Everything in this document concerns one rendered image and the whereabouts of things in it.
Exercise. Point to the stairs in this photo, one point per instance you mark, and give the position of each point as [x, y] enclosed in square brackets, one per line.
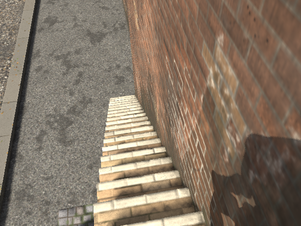
[138, 184]

